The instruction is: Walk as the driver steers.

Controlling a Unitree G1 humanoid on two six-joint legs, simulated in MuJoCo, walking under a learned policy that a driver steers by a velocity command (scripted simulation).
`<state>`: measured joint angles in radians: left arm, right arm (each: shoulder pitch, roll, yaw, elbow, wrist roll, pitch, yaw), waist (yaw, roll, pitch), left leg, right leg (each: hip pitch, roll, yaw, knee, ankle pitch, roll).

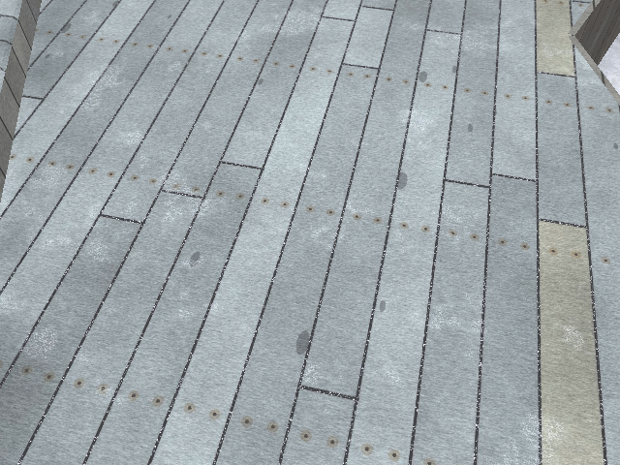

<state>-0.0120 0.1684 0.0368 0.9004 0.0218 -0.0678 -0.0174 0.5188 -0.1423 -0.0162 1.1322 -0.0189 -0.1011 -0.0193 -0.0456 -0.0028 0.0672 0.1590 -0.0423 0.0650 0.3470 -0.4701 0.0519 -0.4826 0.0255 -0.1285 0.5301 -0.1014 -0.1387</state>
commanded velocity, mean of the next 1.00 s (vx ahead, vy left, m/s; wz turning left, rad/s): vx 0.49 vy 0.00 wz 0.35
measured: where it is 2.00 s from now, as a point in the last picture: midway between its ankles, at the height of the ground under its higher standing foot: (204, 224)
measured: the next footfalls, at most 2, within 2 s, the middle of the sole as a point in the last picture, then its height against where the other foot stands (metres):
left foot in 0.56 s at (272, 454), level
right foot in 1.10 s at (288, 296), level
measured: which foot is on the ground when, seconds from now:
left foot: down 0.00-0.02, up 0.04-0.54, down 0.56-1.00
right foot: down 0.00-0.58, up 0.60-1.00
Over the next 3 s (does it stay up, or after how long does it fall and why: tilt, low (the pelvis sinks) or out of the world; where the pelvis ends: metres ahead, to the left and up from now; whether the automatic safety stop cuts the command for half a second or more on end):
stays up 1.29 0.35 0.03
